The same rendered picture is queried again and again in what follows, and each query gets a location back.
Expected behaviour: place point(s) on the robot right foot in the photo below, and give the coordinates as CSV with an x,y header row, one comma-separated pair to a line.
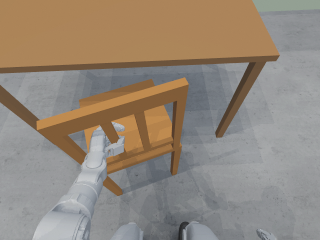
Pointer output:
x,y
182,226

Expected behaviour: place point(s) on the chair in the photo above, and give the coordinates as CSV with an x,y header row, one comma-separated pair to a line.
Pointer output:
x,y
139,107

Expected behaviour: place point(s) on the robot left hand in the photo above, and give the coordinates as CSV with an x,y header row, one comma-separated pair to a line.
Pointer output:
x,y
100,142

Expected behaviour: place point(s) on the table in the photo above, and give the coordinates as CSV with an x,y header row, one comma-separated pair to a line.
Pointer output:
x,y
68,35

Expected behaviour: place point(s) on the robot left upper arm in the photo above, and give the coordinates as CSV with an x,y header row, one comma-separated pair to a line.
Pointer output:
x,y
64,226

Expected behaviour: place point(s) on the left robot forearm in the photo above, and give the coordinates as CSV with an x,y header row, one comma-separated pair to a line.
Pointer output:
x,y
85,191

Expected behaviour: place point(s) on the robot right hand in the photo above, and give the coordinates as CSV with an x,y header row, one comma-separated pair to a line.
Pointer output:
x,y
264,235

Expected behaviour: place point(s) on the right robot thigh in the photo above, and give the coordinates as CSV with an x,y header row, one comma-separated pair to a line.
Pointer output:
x,y
198,232

